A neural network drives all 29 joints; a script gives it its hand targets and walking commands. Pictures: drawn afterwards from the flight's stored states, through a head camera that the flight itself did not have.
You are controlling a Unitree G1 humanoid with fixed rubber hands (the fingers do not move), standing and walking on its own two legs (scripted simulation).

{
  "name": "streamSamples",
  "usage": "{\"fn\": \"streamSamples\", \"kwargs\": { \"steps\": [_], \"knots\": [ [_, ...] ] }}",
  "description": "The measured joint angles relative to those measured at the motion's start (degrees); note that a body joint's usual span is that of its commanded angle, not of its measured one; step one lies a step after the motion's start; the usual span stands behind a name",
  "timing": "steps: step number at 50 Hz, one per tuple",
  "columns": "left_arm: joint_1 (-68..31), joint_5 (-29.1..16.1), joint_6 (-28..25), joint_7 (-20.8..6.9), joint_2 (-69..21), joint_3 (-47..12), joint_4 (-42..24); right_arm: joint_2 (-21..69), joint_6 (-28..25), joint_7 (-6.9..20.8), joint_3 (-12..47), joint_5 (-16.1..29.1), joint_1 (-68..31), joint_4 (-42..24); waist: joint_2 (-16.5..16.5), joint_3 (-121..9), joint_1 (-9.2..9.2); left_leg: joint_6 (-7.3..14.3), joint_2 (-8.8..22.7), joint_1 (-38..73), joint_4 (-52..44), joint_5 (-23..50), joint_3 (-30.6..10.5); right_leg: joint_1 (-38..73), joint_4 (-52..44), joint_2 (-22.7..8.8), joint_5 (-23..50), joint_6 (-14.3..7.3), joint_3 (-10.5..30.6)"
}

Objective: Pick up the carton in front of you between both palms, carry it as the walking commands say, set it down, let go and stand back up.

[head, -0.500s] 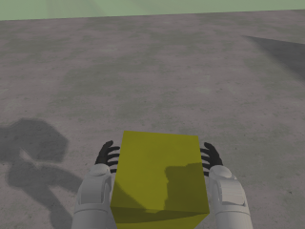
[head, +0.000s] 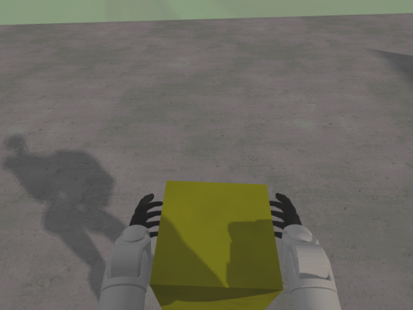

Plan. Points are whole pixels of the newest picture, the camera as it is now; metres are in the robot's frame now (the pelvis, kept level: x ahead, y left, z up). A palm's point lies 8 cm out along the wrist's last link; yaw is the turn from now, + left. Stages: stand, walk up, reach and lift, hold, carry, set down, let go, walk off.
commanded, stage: hold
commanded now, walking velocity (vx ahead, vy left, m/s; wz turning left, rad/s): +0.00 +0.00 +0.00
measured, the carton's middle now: (213, 252) +0.29 +0.01 -0.06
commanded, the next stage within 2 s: set down in 0.72 s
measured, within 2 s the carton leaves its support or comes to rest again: neither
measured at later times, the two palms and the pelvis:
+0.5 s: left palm (158, 234) +0.27 +0.11 +0.04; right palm (314, 229) +0.29 -0.19 +0.04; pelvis -0.01 -0.05 +0.00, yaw +3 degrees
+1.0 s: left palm (162, 222) +0.31 +0.11 +0.02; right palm (305, 220) +0.32 -0.18 +0.02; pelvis -0.01 -0.04 -0.01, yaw +3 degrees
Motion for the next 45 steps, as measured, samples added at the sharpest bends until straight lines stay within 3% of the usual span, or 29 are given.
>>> {"fn": "streamSamples", "kwargs": {
  "steps": [16,27,40,45],
  "knots": [
    [-3.7,2.3,-1.3,-1.5,-0.9,3.7,5.5,0.7,0.3,1.1,-2.7,-2.5,-3.0,2.9,1.2,0.0,-1.34,-1.7,1.6,-0.2,1.3,0.6,-3.2,0.9,0.9,1.3,0.0,-2.4,-3.1],
    [-4.6,3.2,-1.2,-2.3,-1.2,5.7,7.0,1.1,0.6,1.6,-3.9,-2.7,-4.4,4.1,1.6,-0.9,-1.54,-0.9,2.6,0.0,1.0,0.4,-4.9,1.3,0.8,2.5,-0.5,-3.8,-4.5],
    [-5.5,4.0,-0.7,-2.5,-1.5,6.9,7.4,1.5,0.6,1.9,-5.0,-3.4,-5.8,5.4,1.7,-1.5,-1.79,-1.0,2.5,0.7,-0.2,0.5,-5.9,2.1,-0.2,2.7,-0.6,-4.0,-4.7],
    [-8.3,5.9,-2.3,-2.5,-2.4,9.8,10.3,2.5,-1.4,2.5,-8.7,-5.5,-8.9,8.8,1.9,-0.6,-2.4,-1.5,2.1,-0.5,1.6,-0.3,-5.9,1.0,1.2,2.4,-1.3,-3.5,-4.5]
  ]
}}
